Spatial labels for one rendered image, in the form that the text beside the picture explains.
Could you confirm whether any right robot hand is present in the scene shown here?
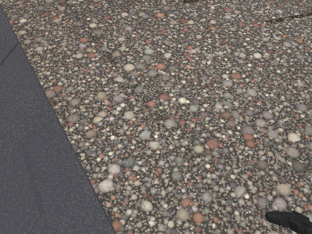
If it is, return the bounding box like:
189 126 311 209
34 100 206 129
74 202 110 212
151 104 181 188
265 211 312 234

